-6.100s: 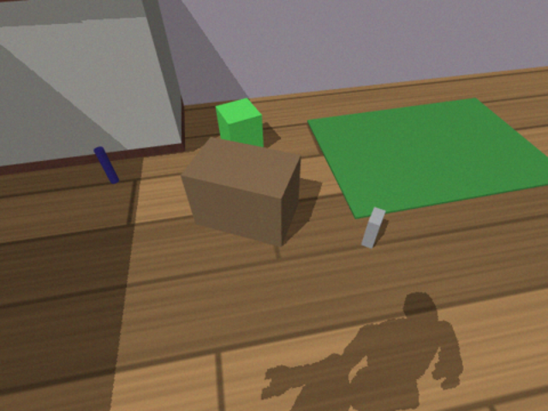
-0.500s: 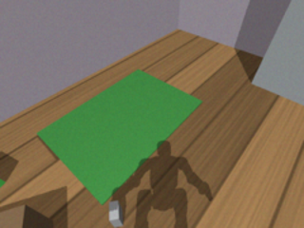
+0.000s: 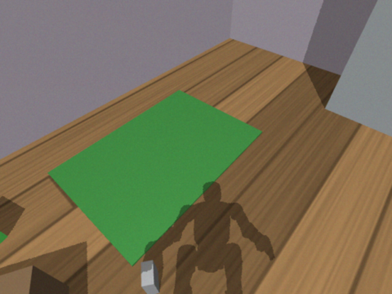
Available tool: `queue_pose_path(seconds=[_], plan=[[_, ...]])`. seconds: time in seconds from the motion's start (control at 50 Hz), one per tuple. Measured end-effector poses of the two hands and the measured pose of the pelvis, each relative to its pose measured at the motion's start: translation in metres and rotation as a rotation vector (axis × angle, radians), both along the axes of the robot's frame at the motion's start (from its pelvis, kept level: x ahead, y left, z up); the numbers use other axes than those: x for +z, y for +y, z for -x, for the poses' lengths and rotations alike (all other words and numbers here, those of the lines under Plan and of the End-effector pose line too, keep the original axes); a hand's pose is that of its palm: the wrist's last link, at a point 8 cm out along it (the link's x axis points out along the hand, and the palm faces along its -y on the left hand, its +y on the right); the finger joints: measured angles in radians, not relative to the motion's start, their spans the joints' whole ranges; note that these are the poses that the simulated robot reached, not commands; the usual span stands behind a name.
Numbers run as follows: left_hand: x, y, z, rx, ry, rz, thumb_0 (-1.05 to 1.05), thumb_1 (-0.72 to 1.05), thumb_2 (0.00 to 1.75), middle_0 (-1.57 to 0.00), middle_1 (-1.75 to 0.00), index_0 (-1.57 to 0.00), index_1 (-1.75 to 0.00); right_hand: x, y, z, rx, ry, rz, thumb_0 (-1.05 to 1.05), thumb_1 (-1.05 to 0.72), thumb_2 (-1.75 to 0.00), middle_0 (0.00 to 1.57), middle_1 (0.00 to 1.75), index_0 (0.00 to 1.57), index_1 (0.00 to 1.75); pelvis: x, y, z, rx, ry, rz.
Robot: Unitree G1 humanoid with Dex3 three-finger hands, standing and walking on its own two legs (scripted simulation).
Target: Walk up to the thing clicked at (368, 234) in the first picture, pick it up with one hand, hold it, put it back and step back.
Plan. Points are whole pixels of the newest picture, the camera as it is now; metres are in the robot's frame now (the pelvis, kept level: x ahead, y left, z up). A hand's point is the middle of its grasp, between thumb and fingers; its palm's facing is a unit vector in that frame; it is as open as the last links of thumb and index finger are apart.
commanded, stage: stand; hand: left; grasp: from the side
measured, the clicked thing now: (150, 278) +0.35 +0.23 -0.70
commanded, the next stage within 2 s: go down in 0.48 s
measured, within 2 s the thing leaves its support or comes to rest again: neither
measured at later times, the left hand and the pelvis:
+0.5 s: hand out of the picture +0.07 +0.25 -0.16, palm faces -0.02 -0.94 -0.34, open 7.4 cm; pelvis +0.00 +0.00 +0.00, yaw +0 degrees
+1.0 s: hand out of the picture +0.15 +0.29 -0.21, palm faces +0.12 -0.94 -0.32, open 14.5 cm; pelvis -0.02 +0.00 -0.07, yaw -1 degrees
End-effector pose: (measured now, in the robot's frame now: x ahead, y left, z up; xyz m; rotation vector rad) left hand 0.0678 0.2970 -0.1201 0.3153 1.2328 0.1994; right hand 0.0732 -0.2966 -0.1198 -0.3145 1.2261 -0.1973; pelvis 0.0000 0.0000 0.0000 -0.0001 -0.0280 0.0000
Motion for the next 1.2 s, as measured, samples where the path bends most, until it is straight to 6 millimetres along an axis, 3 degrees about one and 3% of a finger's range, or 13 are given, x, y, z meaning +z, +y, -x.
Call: queue_pose_path(seconds=[0.6, 0.66, 0.78, 0.86, 1.02, 1.2], plan=[[-0.002, 0.000, 0.002, 0.007, 0.015, 0.002, 0.00, 0.90, 0.90, -0.20, -0.30, -0.20, -0.30, 0.000, 0.000, -0.003, 0.005, 0.005, 0.005, 0.00, -0.90, -0.89, 0.20, 0.30, 0.21, 0.30, 0.000, 0.000, -0.003, 0.001, 0.001, 0.000], [-0.001, -0.003, -0.014, 0.039, -0.065, 0.008, 0.00, 0.86, 0.85, -0.17, -0.26, -0.16, -0.26, 0.001, 0.005, -0.009, 0.001, -0.072, 0.002, 0.00, -0.91, -0.90, 0.20, 0.30, 0.21, 0.30, -0.003, 0.001, 0.002, 0.009, 0.033, 0.002], [-0.012, 0.001, -0.063, 0.039, -0.139, 0.022, 0.00, 0.61, 0.60, -0.08, -0.15, -0.08, -0.14, -0.007, 0.024, -0.007, 0.000, -0.137, -0.030, 0.00, -0.94, -0.91, 0.20, 0.30, 0.21, 0.30, -0.017, -0.003, 0.014, 0.005, 0.126, 0.008], [-0.018, 0.010, -0.077, 0.037, -0.168, 0.015, 0.00, 0.40, 0.42, -0.06, -0.11, -0.06, -0.11, -0.015, 0.031, 0.000, -0.022, -0.154, -0.051, 0.00, -0.93, -0.91, 0.20, 0.30, 0.21, 0.30, -0.028, -0.003, 0.015, -0.004, 0.167, 0.011], [-0.058, 0.041, -0.061, 0.076, -0.221, 0.014, 0.00, -0.02, 0.22, -0.05, -0.10, -0.06, -0.10, -0.051, 0.031, -0.005, 0.004, -0.200, -0.041, 0.01, -0.89, -0.90, 0.20, 0.30, 0.21, 0.30, -0.075, 0.000, 0.024, -0.015, 0.292, 0.017], [-0.086, 0.057, -0.045, 0.057, -0.339, 0.019, -0.01, -0.39, 0.08, -0.08, -0.10, -0.09, -0.10, -0.096, 0.038, -0.047, 0.080, -0.288, -0.022, 0.01, -0.89, -0.89, 0.20, 0.30, 0.21, 0.30, -0.124, 0.003, 0.035, -0.010, 0.386, 0.033]])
